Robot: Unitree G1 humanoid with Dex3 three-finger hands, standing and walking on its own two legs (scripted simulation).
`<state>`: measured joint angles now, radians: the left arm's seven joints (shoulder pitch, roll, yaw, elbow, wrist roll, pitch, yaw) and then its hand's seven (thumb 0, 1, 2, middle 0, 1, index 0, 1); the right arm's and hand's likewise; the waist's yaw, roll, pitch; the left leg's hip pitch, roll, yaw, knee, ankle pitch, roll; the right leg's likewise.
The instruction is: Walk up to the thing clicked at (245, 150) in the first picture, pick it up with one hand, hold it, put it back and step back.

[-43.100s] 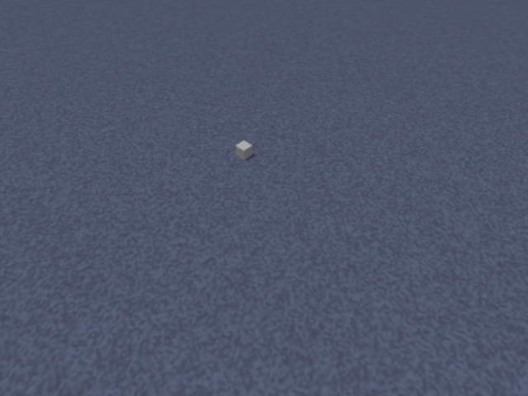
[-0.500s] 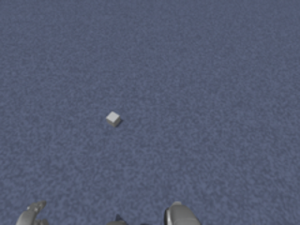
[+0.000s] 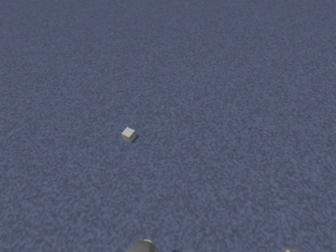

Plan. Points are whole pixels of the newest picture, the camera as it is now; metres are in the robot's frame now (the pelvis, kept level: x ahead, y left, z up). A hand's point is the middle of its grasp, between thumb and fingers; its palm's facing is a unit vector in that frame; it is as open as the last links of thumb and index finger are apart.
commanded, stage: step back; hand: left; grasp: from above
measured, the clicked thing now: (129, 134) +0.98 +0.33 -0.73
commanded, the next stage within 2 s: stand in 1.00 s
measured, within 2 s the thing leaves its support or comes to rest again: neither
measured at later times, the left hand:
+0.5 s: hand out of the picture +0.04 +0.26 -0.15, palm faces +0.06 -0.93 -0.37, open 7.4 cm
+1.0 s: hand out of the picture +0.11 +0.29 -0.15, palm faces +0.06 -0.94 -0.35, open 7.4 cm
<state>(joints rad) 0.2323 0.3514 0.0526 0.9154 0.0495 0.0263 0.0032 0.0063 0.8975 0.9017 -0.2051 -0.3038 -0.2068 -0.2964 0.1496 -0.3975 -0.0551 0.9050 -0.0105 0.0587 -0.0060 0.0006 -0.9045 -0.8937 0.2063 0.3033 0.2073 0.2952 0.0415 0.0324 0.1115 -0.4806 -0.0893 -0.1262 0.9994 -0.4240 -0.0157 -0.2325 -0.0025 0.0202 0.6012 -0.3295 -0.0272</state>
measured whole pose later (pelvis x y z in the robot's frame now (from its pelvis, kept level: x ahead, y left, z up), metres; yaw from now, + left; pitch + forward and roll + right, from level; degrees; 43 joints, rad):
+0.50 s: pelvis -0.02 -0.01 +0.00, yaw +3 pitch -3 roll -1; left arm 0.20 0.36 0.06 0.98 0.05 -0.02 -0.02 0.01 0.90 0.90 -0.20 -0.30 -0.20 -0.30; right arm 0.23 -0.37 -0.06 0.99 -0.03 0.01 0.01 0.00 -0.90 -0.89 0.21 0.30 0.21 0.30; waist 0.02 0.02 0.05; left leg -0.31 -0.01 -0.08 0.80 -0.47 0.00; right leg -0.25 0.01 -0.03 0.57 -0.27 -0.03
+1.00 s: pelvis +0.03 +0.02 +0.01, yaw +3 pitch -2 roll -1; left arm 0.08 0.37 0.02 1.07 0.01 -0.01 0.00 0.01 0.90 0.90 -0.20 -0.30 -0.20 -0.30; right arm 0.04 -0.32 -0.03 1.08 -0.01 -0.02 0.00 0.00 -0.90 -0.89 0.21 0.30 0.21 0.30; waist 0.02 -0.01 0.07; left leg -0.22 0.01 0.01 0.49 -0.25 0.01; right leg -0.14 -0.03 -0.01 0.45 -0.28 0.03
